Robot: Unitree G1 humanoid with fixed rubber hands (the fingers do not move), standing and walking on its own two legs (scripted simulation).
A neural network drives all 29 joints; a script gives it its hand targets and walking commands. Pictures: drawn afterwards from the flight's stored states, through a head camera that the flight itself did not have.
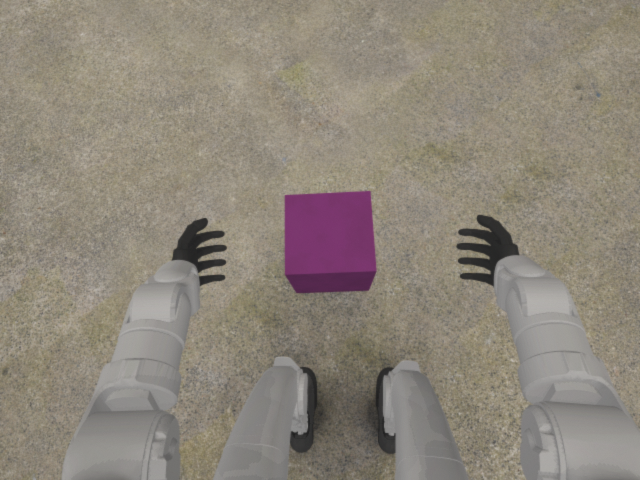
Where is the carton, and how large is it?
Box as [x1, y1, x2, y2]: [285, 191, 376, 292]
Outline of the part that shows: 370,191 285,195 285,275 296,292 368,290 376,271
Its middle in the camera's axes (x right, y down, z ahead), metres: +0.03 +0.02 +1.02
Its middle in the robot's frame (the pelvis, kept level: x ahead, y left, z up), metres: +0.53 +0.04 -0.57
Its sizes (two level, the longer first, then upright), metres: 0.210 0.200 0.250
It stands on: the floor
